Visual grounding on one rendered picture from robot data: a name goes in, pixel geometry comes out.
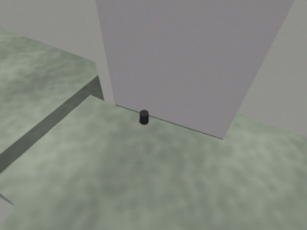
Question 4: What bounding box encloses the can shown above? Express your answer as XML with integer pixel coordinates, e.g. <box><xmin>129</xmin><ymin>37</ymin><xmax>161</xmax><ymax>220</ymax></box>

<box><xmin>140</xmin><ymin>110</ymin><xmax>149</xmax><ymax>125</ymax></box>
